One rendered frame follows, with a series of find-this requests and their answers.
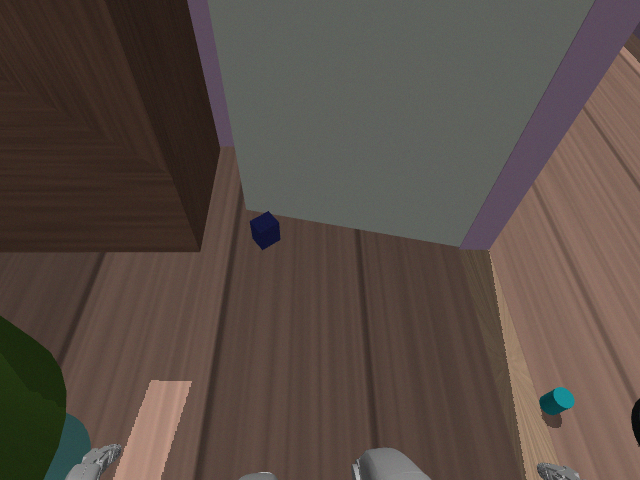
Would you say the right robot hand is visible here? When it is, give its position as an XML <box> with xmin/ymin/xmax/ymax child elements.
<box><xmin>537</xmin><ymin>463</ymin><xmax>586</xmax><ymax>480</ymax></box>

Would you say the left robot hand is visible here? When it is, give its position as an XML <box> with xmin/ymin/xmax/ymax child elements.
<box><xmin>65</xmin><ymin>444</ymin><xmax>122</xmax><ymax>480</ymax></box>

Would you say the potted plant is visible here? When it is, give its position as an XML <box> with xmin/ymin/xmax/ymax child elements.
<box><xmin>0</xmin><ymin>316</ymin><xmax>91</xmax><ymax>480</ymax></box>

